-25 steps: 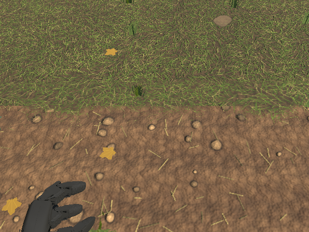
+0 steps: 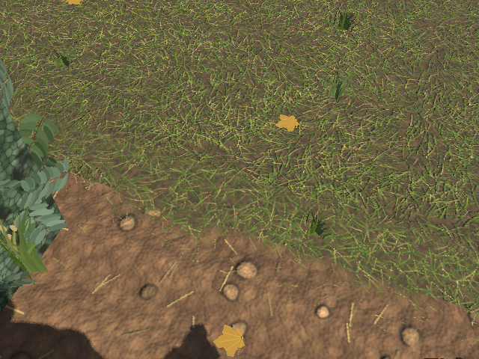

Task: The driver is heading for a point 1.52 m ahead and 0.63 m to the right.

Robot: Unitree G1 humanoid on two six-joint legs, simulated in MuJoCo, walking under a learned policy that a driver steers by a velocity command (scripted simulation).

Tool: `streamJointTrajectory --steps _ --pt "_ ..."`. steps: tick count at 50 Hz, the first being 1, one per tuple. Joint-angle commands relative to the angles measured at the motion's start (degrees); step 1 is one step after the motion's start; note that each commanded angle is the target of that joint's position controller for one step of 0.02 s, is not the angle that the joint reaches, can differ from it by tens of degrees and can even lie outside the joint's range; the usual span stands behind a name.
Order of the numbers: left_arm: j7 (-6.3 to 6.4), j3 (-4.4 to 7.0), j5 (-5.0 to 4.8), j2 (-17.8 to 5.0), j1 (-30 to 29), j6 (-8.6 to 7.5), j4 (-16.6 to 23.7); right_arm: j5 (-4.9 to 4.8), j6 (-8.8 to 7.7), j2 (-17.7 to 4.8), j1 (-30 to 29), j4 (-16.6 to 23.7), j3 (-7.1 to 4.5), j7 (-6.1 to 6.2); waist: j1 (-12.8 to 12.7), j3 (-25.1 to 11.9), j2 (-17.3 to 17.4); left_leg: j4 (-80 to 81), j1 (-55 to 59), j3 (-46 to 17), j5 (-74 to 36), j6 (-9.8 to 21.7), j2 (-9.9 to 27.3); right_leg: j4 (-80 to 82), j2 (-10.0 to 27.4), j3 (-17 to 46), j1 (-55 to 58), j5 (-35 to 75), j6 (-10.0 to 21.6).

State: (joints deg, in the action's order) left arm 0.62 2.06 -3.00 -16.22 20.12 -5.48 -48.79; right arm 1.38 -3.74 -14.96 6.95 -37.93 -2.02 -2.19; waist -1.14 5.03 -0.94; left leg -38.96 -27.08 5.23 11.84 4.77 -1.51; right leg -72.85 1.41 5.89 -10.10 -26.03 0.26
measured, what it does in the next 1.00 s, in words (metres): walks ahead, turning right: right foot, then left foot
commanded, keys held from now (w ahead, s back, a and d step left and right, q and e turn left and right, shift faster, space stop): e+shift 0.84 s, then q+shift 0.08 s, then w+q+shift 0.08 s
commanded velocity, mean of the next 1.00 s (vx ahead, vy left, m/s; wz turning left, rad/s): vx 0.16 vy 0.00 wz -0.73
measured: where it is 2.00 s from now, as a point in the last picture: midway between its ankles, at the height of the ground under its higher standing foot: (314, 194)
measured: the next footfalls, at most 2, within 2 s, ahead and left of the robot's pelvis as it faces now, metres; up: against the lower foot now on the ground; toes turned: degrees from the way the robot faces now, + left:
right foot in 0.36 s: +0.39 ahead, -0.13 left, +0.00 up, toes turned -16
left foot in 0.84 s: +0.52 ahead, +0.02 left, +0.00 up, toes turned -55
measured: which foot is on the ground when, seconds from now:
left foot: down 0.00-0.36, up 0.38-0.82, down 0.84-1.00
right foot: up 0.00-0.34, down 0.36-0.84, up 0.86-1.00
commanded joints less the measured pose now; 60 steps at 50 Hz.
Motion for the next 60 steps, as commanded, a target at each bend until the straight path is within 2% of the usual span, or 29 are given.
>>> streamJointTrajectory --steps 1,3,5,10,14,17,18,19,20,21,22,23,26,31,40,41,42,43,44,45,47,48,49,52,55,57,58,59,60 --pt "0.73 2.09 0.92 -7.1 -0.8 -0.28 5.0 0.47 -2.34 -6.8 7.2 -0.5 -2.64 -0.08 2.1 -9.9 1.2 17.7 24.6 -19.3 -37.8 9.1 18.9 -4.0 4.8 1.8 -21.7 4.1 -1.0" --pt "0.40 2.35 0.66 -5.3 1.7 2.03 4.5 0.13 -3.09 -4.7 5.4 -1.5 -2.27 0.32 -0.4 -9.1 3.5 20.8 19.9 -12.1 -43.4 6.8 17.7 -0.1 6.3 1.1 -18.3 6.5 -1.4" --pt "0.15 2.10 0.90 -3.5 -0.8 3.38 6.0 -0.54 -3.26 -5.5 2.4 -2.3 -2.53 1.52 -1.7 -5.9 3.5 24.3 16.3 -6.4 -43.7 6.7 17.1 4.8 6.9 -1.0 -20.5 8.7 -2.2" --pt "-2.28 1.47 2.10 -2.5 -8.0 3.00 9.6 -1.03 -1.05 -7.9 -1.0 -2.1 -2.95 4.81 0.1 -5.6 3.7 24.2 18.7 7.0 -39.2 4.0 11.4 28.9 3.3 -8.5 -18.0 31.4 -2.0" --pt "-4.93 3.10 2.31 -6.5 -6.3 4.06 11.2 -2.57 1.48 -10.6 -0.7 -2.0 -3.78 5.45 -1.0 -7.7 5.5 15.1 26.7 8.1 -45.8 2.0 14.4 35.3 0.1 -11.9 -15.3 29.1 1.1" --pt "-4.13 6.13 2.01 -12.0 8.0 4.50 9.1 -3.43 3.36 -10.2 -4.1 -0.2 -3.82 5.38 -8.6 -12.4 3.1 -9.4 21.4 7.9 -43.6 -1.5 12.6 41.4 -4.5 -11.5 0.8 25.5 6.6" --pt "-2.59 6.91 1.97 -15.1 6.6 4.10 9.3 -1.94 3.20 -5.8 -2.0 0.2 -2.53 4.51 -5.7 -9.0 -9.2 -23.3 10.4 7.0 -3.6 -5.1 5.1 43.9 0.0 -1.1 6.8 52.1 8.9" --pt "-2.26 6.73 4.29 -18.4 1.3 3.43 13.1 -0.04 2.89 -2.8 4.6 1.4 -1.72 3.30 1.8 -12.1 -18.9 -44.1 -8.4 0.1 28.9 -9.3 -8.1 44.4 11.1 27.5 16.5 68.5 21.9" --pt "-3.22 6.65 5.33 -18.5 -1.9 2.42 16.5 -0.54 2.03 -7.0 8.3 1.4 -1.80 2.39 1.4 -24.9 -12.3 -49.0 -10.7 -14.5 26.3 -8.7 -7.1 52.7 17.3 42.0 20.2 49.8 26.6" --pt "-3.38 6.38 3.87 -15.8 -5.2 2.06 18.0 -1.56 1.64 -9.9 3.1 2.1 -2.34 2.18 0.6 -20.7 -5.4 -45.9 -12.0 -15.7 21.6 -6.9 -4.6 55.0 15.6 38.5 16.6 34.2 23.6" --pt "-2.99 5.66 2.01 -12.6 -7.2 2.25 18.1 -0.97 1.83 -9.7 -0.8 2.2 -2.48 2.66 1.5 -14.3 1.8 -40.7 -12.9 -15.4 17.2 -6.3 -2.5 55.5 12.2 33.2 10.2 26.0 19.7" --pt "-2.29 4.99 1.16 -10.7 -8.7 2.65 18.6 -0.20 2.33 -9.3 -2.6 2.0 -2.49 3.23 2.2 -12.4 4.4 -35.2 -10.8 -15.7 14.6 -6.0 -0.8 55.5 9.9 29.3 4.8 23.8 17.1" --pt "-0.22 5.20 2.06 -10.7 -9.5 4.46 19.7 -0.59 3.32 -7.3 -4.3 1.2 -2.44 3.02 2.9 -11.0 0.7 -21.6 -3.9 -14.3 11.7 -7.0 -1.6 55.0 3.9 22.1 -1.6 28.4 13.0" --pt "2.12 6.03 1.89 -12.5 -8.2 6.99 20.4 -1.54 3.85 -5.9 -5.8 0.0 -2.43 3.48 1.1 -12.7 -3.7 -11.1 -2.4 -14.9 5.5 -9.8 -3.6 53.7 1.9 23.0 -2.2 23.0 10.5" --pt "1.28 5.86 1.93 -11.5 -11.1 8.69 22.6 -2.06 1.19 -8.8 -4.4 -1.1 -4.20 2.42 0.0 -10.8 -10.7 11.5 9.0 -15.4 1.7 -7.5 -3.4 49.1 -0.7 31.6 -1.9 16.8 7.6" --pt "1.14 5.59 1.47 -11.0 -11.8 8.74 22.8 -2.03 1.05 -9.3 -2.3 -2.0 -4.63 2.40 1.3 -10.8 -9.2 18.4 13.7 -14.7 -3.9 -6.7 -1.7 46.3 -2.6 30.6 -3.7 13.1 6.2" --pt "0.87 4.75 1.47 -8.3 -8.0 8.86 22.2 -1.58 1.39 -11.3 -2.4 -1.7 -5.10 2.58 -0.7 -13.2 -1.8 21.2 21.1 -20.3 -5.8 -3.3 6.9 38.3 -6.7 25.4 -8.4 -3.2 3.9" --pt "0.88 4.06 1.80 -6.8 -7.1 8.67 22.7 -0.16 2.19 -14.7 -3.2 -0.6 -5.20 2.80 -2.2 -11.5 10.8 22.8 22.5 -32.6 -11.4 3.6 17.3 26.2 -13.9 12.1 -16.9 -10.6 1.3" --pt "0.54 5.17 2.65 -11.6 -7.5 7.74 23.3 1.87 1.94 -13.4 -2.2 -0.8 -5.04 2.67 -1.8 -9.9 14.8 23.6 16.8 -41.1 -12.5 9.7 22.0 14.4 -11.7 10.0 -20.1 -9.9 -1.2" --pt "0.45 5.60 3.03 -13.9 -6.8 7.53 21.5 0.95 1.85 -10.7 -4.6 0.2 -4.19 2.85 -2.3 -8.5 10.8 22.2 15.0 -37.2 -11.1 10.0 20.4 8.8 -9.2 9.3 -19.5 -6.4 -2.8" --pt "1.00 3.93 3.63 -9.5 -5.6 7.91 18.7 -1.21 2.26 -7.7 -3.4 -0.3 -2.54 3.28 -1.0 -9.2 5.4 23.2 16.4 -30.3 6.8 4.9 12.9 6.6 -8.3 7.8 -18.9 0.4 -4.3" --pt "0.62 2.38 4.17 -6.1 -4.8 7.72 18.6 -1.87 2.28 -7.2 -1.0 -1.7 -1.70 3.17 -0.5 -8.7 7.4 26.0 16.6 -30.7 17.4 4.4 11.3 8.1 -7.2 5.2 -19.3 2.4 -5.1" --pt "0.06 2.13 4.11 -6.7 -6.4 7.06 19.6 -2.70 2.70 -10.5 1.4 -2.4 -2.42 3.26 0.5 -6.6 10.6 28.6 17.2 -31.4 22.1 4.9 10.7 9.9 -5.6 -0.9 -21.5 2.8 -5.5" --pt "0.13 1.62 3.37 -6.4 -13.5 4.14 21.0 -2.80 3.09 -12.1 6.6 -2.6 -2.79 3.90 3.4 -3.5 11.4 30.3 15.4 -32.0 21.1 4.6 8.5 25.3 -4.6 -4.5 -16.1 1.5 -5.2" --pt "0.06 1.54 2.53 -5.3 -12.3 1.44 19.3 -3.02 2.94 -12.7 7.3 -2.1 -3.07 4.05 1.9 -3.6 13.1 29.0 12.8 -32.5 18.5 4.6 6.3 43.8 -6.3 -3.8 -3.8 1.6 -3.2" --pt "0.28 2.09 1.67 -5.9 -7.7 0.57 16.8 -3.47 3.21 -11.3 5.1 -0.4 -2.80 4.03 -1.2 -3.0 10.7 26.5 8.1 -32.6 17.1 3.0 3.7 58.2 -5.1 -4.5 6.2 14.9 -1.0" --pt "0.66 2.70 1.57 -7.5 -3.2 0.43 15.2 -3.84 3.19 -9.8 3.4 1.3 -2.54 3.72 -3.2 -4.4 10.4 23.2 0.0 -30.0 15.2 0.1 1.5 60.7 -1.5 -3.9 16.7 17.1 0.6" --pt "1.15 3.19 1.67 -8.9 2.6 0.60 13.7 -4.15 2.51 -5.5 3.1 2.4 -1.49 3.13 -5.4 -8.9 4.0 9.4 -11.1 -25.3 18.1 -2.8 -1.1 57.4 7.2 2.0 29.8 14.2 2.4" --pt "1.21 3.49 2.56 -11.1 3.0 1.10 14.3 -4.84 1.13 -2.1 3.8 4.6 -0.49 2.20 -4.6 -9.9 -7.1 -3.8 -22.8 -17.1 15.9 -3.7 -3.0 55.4 18.5 14.3 32.5 3.4 6.3"
Over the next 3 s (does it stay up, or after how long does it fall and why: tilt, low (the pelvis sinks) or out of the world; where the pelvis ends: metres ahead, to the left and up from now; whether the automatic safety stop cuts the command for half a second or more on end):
stays up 1.62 -0.58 0.00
